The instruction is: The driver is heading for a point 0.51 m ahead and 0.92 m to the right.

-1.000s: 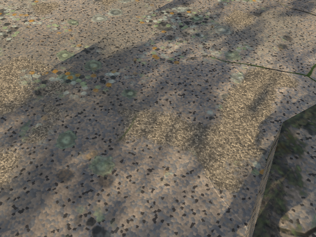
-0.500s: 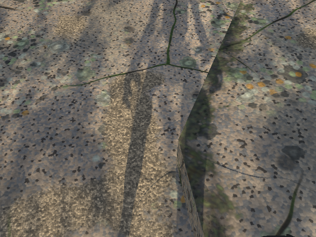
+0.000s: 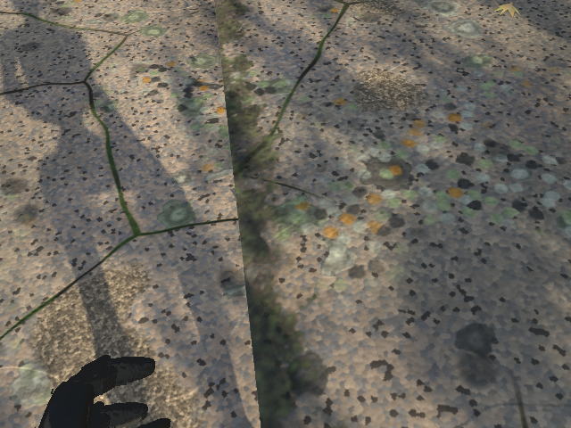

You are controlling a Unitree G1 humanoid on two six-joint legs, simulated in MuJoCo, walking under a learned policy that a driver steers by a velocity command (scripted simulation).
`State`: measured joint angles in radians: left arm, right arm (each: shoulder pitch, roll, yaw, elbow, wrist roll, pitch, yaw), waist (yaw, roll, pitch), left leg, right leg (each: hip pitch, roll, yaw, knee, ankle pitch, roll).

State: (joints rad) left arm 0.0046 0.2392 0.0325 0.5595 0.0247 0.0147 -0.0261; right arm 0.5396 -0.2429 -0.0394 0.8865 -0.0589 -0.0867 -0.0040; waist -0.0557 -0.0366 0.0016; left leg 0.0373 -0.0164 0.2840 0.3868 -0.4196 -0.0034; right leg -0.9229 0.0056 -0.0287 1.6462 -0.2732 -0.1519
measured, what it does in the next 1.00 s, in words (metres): climbs, turning right: right foot 0.19 m higher, then left foot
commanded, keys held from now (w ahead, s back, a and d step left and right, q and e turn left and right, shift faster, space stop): w+e+shift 0.76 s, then w+shift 0.24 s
